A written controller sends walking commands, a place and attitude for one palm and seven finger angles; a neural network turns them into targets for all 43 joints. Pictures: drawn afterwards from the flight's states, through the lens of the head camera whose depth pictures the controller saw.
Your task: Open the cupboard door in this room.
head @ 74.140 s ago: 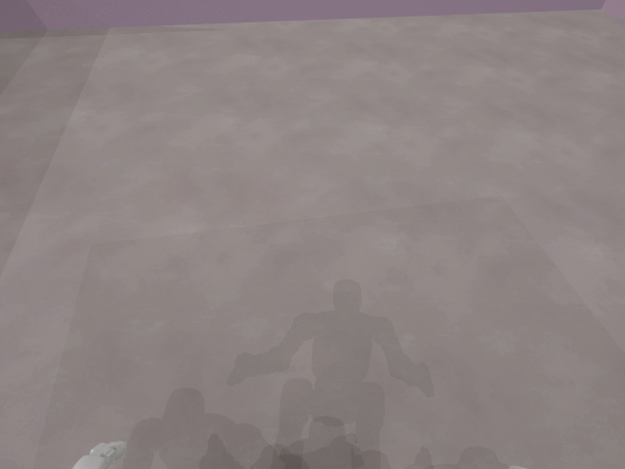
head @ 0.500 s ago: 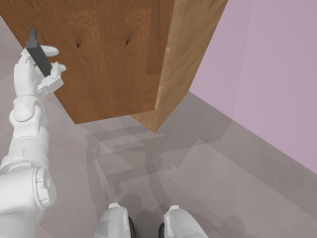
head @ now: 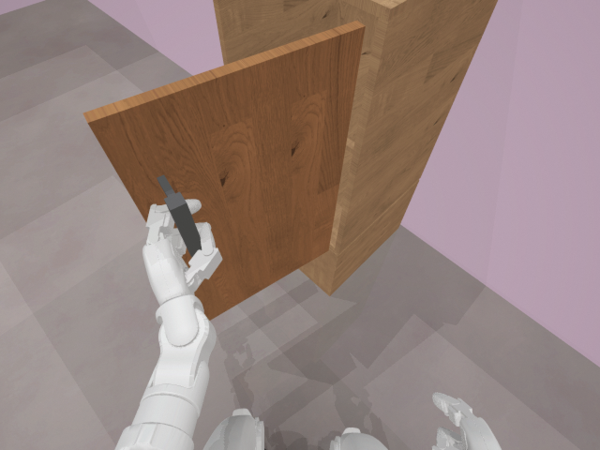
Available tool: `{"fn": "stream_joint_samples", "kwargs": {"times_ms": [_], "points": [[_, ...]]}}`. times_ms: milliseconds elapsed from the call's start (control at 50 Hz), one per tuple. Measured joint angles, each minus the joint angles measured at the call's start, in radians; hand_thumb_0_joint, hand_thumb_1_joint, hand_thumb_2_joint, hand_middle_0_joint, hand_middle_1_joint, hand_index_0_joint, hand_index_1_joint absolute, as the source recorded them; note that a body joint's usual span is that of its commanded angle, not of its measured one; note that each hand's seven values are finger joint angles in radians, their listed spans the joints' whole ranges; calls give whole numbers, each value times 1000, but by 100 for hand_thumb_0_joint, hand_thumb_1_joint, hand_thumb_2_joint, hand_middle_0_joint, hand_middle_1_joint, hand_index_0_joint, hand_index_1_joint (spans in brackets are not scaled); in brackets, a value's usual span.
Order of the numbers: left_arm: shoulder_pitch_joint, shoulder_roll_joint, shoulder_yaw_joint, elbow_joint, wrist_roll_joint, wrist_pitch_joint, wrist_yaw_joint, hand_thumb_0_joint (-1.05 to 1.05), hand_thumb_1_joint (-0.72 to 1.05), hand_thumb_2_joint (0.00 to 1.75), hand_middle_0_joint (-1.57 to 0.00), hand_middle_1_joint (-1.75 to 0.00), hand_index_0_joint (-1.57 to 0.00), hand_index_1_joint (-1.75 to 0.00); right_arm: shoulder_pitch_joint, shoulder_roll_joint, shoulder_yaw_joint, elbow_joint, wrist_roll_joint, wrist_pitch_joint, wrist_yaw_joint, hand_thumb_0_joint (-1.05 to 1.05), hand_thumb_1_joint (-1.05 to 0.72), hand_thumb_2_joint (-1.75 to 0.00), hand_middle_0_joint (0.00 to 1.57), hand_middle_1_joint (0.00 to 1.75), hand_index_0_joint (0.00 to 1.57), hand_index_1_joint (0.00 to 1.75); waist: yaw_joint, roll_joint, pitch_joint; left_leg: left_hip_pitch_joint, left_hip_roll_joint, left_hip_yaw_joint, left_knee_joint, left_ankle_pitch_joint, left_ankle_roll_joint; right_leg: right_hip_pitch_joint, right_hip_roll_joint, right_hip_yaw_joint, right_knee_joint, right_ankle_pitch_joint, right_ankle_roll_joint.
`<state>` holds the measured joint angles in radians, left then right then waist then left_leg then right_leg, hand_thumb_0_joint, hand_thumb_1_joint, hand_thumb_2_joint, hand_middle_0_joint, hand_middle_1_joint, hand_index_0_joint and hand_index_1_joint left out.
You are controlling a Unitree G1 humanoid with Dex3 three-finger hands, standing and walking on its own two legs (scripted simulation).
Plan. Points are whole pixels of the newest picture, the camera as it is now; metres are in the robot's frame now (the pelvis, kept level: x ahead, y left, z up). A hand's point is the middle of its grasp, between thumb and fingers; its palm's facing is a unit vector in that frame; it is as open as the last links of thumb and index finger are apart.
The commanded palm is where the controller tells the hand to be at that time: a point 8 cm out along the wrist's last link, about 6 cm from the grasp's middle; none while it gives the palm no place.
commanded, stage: pull the door open along its arc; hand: left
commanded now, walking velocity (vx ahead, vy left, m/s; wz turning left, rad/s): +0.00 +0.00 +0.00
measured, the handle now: (182, 220) +0.41 +0.18 +0.05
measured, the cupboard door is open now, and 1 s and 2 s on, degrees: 78 94 99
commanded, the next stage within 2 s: open thumb and fingers to let go in 0.32 s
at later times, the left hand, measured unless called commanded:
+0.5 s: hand (271, 292) +0.31 +0.05 +0.04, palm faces +0.43 -0.90 -0.02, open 6.0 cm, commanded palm +0.27 +0.10 +0.04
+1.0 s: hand (262, 284) +0.32 +0.06 +0.04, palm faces +0.42 -0.91 -0.01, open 13.4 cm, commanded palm +0.27 +0.10 +0.04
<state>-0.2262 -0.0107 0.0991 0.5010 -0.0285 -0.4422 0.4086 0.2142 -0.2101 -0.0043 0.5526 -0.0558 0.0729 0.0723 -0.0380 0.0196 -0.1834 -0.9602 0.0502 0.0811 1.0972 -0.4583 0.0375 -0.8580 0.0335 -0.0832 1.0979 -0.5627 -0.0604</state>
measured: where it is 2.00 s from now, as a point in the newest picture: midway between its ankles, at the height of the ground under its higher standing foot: outside the picture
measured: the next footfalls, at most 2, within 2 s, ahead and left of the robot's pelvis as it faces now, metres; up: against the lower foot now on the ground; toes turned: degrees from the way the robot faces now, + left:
none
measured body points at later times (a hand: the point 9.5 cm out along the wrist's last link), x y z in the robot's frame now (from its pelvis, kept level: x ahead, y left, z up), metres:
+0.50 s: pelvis +0.00 -0.04 +0.00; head +0.06 -0.06 +0.45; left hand +0.28 +0.09 +0.04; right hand +0.16 -0.27 -0.12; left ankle +0.04 +0.10 -0.66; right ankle -0.02 -0.08 -0.66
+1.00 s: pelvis +0.00 -0.03 +0.00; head +0.07 -0.04 +0.45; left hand +0.29 +0.11 +0.04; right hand +0.17 -0.24 -0.12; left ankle +0.04 +0.10 -0.66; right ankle -0.02 -0.08 -0.66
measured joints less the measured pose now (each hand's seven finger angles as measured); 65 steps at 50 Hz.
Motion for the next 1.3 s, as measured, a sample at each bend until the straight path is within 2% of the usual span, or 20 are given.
{"fn": "stream_joint_samples", "kwargs": {"times_ms": [60, 140, 320, 440, 520, 560, 700, 900, 980, 1180, 1300], "points": [[12, -34, -38, -11, 41, 13, 95, 1, 69, 77, -35, -131, -36, -131, -11, 15, 4, 12, -10, -2, 0, 0, -91, -90, 20, 30, 20, 30, 7, -1, 0, 3, -4, -13, 3, 4, -10, 6, -3, -14, 10, -7, -11], [44, -48, -83, -27, 79, 26, 149, 1, 70, 78, -35, -132, -35, -132, -8, 32, 6, 30, -19, -11, -7, 0, -91, -90, 20, 30, 20, 30, 12, -2, -3, 13, -7, -29, -4, 12, -25, 18, -3, -29, 9, -10, -26], [155, -81, -171, -92, 71, 34, 155, 2, 70, 76, -32, -132, -35, -134, 23, 19, -4, 58, -23, -43, -21, 1, -91, -90, 20, 30, 20, 30, 14, 5, -1, 55, -13, -49, -51, 36, -51, 60, -4, -48, -23, -2, -47], [235, -110, -241, -142, 101, 33, 162, 2, 70, 76, -31, -133, -37, -134, 24, 5, -11, 60, -26, -66, -32, 1, -91, -90, 20, 30, 20, 30, 14, 5, -3, 71, -19, -51, -67, 42, -57, 71, -9, -50, -27, -7, -53], [205, -98, -228, -121, 124, 19, 177, 1, 68, 77, -34, -133, -37, -134, -5, 7, -12, 72, -28, -75, -49, 1, -91, -90, 20, 30, 20, 30, 12, 1, 3, 54, -23, -60, -50, 39, -57, 56, -11, -58, -7, -16, -59], [184, -91, -216, -114, 116, 20, 177, 1, 66, 77, -36, -133, -37, -133, -19, 9, -14, 75, -27, -77, -53, 1, -91, -90, 20, 30, 20, 30, 14, 1, 5, 45, -24, -64, -43, 38, -61, 49, -12, -61, 1, -19, -61], [174, -92, -205, -122, 84, 47, 154, 1, 42, 69, -36, -130, -37, -130, -27, 17, -10, 68, -22, -76, -51, 1, -91, -90, 20, 30, 20, 30, 26, 2, -3, 46, -28, -64, -50, 37, -65, 49, -15, -60, -5, -21, -58], [199, -112, -231, -136, 110, 44, 155, 1, -17, 44, -33, -124, -32, -123, -14, 18, -7, 58, -25, -73, -47, 1, -91, -90, 20, 30, 20, 30, 33, 5, -8, 47, -32, -55, -48, 28, -53, 52, -19, -51, -9, -23, -47], [196, -110, -244, -138, 121, 44, 163, 0, -34, 37, -31, -118, -30, -117, -12, 19, -7, 59, -26, -72, -46, 1, -91, -90, 20, 30, 20, 30, 32, 5, -8, 40, -32, -54, -38, 24, -47, 47, -20, -50, -5, -23, -42], [178, -110, -268, -128, 135, 70, 185, -1, -48, 31, -25, -81, -26, -83, -12, 26, -1, 53, -26, -76, -42, 1, -91, -90, 20, 30, 20, 30, 26, 9, -9, 35, -28, -50, -22, 19, -31, 47, -17, -45, -5, -15, -30], [165, -110, -282, -118, 131, 85, 185, -1, -50, 30, -33, -65, -33, -69, -18, 29, 4, 56, -27, -84, -39, 1, -91, -90, 20, 30, 20, 30, 29, 13, -9, 33, -27, -49, -13, 20, -24, 48, -16, -44, -3, -9, -23]]}}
